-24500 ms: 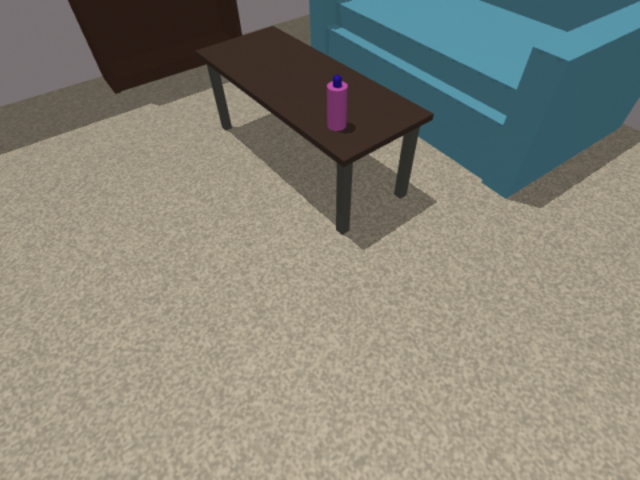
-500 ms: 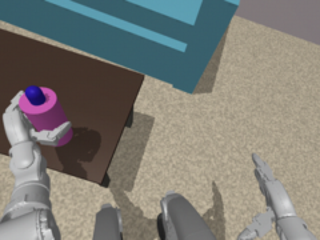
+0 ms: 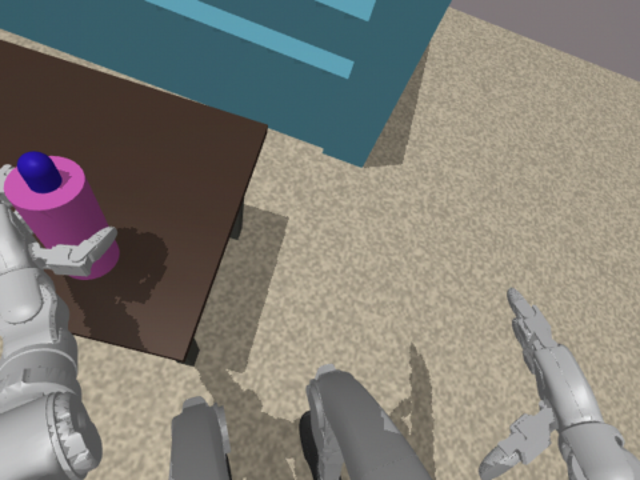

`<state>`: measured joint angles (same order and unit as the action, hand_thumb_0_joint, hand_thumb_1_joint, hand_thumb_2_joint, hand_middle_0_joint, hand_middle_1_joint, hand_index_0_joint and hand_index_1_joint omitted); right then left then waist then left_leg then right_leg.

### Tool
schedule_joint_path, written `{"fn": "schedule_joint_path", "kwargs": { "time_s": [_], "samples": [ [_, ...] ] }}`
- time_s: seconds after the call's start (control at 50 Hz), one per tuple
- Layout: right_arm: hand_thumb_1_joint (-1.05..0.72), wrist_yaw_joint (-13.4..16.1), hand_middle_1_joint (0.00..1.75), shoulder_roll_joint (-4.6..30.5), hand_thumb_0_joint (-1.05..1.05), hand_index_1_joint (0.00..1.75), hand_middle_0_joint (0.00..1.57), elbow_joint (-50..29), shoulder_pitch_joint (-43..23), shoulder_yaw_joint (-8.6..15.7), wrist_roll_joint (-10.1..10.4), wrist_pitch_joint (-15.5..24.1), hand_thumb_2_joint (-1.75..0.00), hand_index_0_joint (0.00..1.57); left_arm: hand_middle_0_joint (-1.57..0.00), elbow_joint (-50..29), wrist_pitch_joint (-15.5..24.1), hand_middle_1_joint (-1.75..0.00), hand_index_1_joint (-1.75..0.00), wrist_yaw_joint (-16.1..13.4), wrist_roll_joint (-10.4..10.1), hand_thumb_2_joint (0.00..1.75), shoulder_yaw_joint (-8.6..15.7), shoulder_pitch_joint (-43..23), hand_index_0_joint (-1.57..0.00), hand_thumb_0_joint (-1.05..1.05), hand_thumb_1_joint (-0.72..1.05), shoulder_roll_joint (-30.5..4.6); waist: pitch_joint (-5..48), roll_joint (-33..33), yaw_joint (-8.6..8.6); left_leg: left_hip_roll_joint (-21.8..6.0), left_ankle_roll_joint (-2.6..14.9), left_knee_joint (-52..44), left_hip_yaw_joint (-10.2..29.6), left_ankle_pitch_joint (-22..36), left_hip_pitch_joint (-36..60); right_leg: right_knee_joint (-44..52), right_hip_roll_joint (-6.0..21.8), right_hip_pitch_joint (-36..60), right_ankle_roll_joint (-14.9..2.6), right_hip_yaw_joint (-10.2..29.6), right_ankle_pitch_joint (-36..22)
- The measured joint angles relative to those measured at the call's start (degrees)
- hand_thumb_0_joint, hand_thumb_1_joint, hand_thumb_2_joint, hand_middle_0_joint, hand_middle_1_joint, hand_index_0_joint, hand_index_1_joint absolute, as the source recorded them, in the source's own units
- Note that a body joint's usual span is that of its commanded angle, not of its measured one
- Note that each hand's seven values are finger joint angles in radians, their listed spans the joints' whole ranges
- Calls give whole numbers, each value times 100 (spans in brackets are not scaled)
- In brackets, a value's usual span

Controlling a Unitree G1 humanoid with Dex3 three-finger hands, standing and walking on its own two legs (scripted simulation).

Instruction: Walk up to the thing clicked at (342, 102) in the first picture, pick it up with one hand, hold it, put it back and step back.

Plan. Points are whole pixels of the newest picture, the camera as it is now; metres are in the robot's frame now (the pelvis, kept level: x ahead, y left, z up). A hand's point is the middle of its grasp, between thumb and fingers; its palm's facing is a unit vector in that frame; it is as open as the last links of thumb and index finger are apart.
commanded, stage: lower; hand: left
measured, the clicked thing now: (65, 215) +0.47 +0.21 -0.03
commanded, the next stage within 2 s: loosen in 0.70 s
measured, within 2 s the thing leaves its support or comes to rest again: rests again in 1.64 s
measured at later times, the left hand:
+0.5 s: hand (74, 237) +0.48 +0.22 -0.09, palm faces +0.25 -0.97 -0.05, open 10.4 cm
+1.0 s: hand (76, 237) +0.48 +0.22 -0.11, palm faces +0.27 -0.96 -0.02, open 10.4 cm
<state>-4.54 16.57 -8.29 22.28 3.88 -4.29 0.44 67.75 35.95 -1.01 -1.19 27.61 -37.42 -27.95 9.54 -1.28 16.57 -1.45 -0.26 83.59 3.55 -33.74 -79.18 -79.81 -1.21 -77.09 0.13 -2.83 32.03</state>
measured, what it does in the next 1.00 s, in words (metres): stands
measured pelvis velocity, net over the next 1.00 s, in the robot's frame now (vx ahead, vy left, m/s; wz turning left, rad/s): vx -0.02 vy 0.00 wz -0.02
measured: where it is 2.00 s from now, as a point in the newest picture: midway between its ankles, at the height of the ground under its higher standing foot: outside the picture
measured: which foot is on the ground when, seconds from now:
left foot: down 0.00-1.00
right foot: down 0.00-1.00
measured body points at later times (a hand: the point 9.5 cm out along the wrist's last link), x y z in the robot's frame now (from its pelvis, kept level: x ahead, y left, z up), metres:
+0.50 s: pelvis -0.01 +0.00 -0.03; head +0.17 +0.08 +0.38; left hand +0.46 +0.27 -0.09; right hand +0.17 -0.26 +0.04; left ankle +0.04 +0.12 -0.58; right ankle +0.04 -0.13 -0.58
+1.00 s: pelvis -0.02 +0.00 -0.04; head +0.17 +0.08 +0.36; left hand +0.46 +0.27 -0.10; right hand +0.16 -0.26 +0.04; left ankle +0.04 +0.12 -0.58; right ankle +0.04 -0.13 -0.58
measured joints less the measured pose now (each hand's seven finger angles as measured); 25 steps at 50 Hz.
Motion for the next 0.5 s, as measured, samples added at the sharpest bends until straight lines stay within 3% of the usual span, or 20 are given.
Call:
{"fn": "schedule_joint_path", "kwargs": {
  "time_s": [0.32, 0.5],
  "samples": [
    [49, -73, 5, 89, -1, 5, 7, -453, 53, 81, -34, 37, -7, 6, -73, -521, -41, -112, -111, -111, 55, 110, 151, 341, -73, -1, -51, -110, 90, -106, 226, -10, -16, 551, 94, -172, -591, -487, -21, -548, -3, -82, 151],
    [49, -87, 5, 87, -1, 5, 7, -519, 48, 60, -35, 46, -6, 6, -73, -225, -51, -112, -111, -122, 162, 110, 129, 119, -74, -1, -51, -233, 97, -47, 267, 0, 6, 684, 102, -168, -767, -597, -15, -708, 16, -87, 139]
  ]
}}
